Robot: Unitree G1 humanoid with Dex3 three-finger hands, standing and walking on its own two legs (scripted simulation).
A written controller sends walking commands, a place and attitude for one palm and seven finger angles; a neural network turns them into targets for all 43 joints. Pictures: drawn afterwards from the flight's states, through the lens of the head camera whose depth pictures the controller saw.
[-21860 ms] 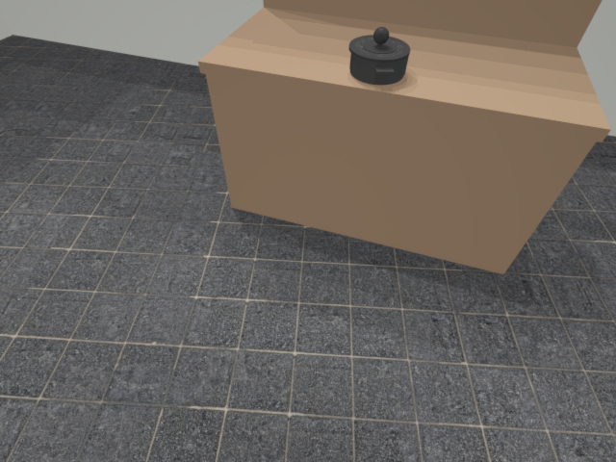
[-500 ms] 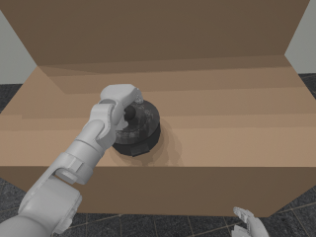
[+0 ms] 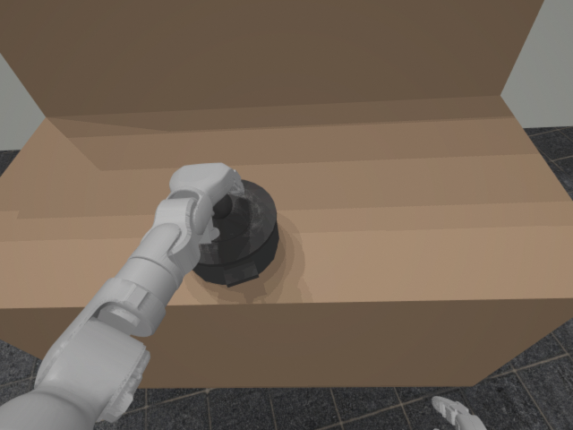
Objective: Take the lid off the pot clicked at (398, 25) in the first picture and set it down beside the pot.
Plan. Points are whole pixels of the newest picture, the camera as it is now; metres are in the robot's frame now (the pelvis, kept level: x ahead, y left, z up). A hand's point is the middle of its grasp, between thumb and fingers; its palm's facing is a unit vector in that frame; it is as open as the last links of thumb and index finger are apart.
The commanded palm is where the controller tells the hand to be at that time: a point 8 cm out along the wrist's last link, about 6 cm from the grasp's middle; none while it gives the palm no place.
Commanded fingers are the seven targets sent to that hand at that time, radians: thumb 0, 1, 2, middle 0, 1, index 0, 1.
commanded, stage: lower the open fingers around the knob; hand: left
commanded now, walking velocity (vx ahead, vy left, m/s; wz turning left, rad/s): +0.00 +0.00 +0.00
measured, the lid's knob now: (218, 204) +0.45 +0.12 +0.05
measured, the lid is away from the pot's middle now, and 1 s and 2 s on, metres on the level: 0.00 0.00 0.01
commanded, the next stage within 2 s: close the fingers and squeeze the knob in 0.30 s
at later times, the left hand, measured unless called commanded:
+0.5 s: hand (207, 213) +0.42 +0.14 +0.06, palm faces -0.30 -0.05 -0.95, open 10.4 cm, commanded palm +0.41 +0.13 +0.13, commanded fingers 0.00 -0.17 1.19 -0.67 -0.42 -0.67 -0.42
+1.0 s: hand (218, 211) +0.42 +0.12 +0.07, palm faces -0.27 -0.05 -0.96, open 8.6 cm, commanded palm +0.40 +0.12 +0.13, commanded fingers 0.00 0.14 1.04 -0.68 -0.89 -0.68 -0.89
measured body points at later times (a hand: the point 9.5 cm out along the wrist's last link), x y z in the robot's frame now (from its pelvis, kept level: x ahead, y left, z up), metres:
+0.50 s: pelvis +0.00 +0.01 +0.00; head +0.03 -0.02 +0.45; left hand +0.43 +0.14 +0.11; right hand +0.15 -0.23 -0.13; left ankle -0.01 +0.09 -0.74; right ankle -0.02 -0.11 -0.74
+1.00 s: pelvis +0.00 +0.00 +0.00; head +0.03 -0.04 +0.45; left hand +0.43 +0.12 +0.12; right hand +0.13 -0.24 -0.13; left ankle -0.01 +0.09 -0.74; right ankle -0.02 -0.11 -0.74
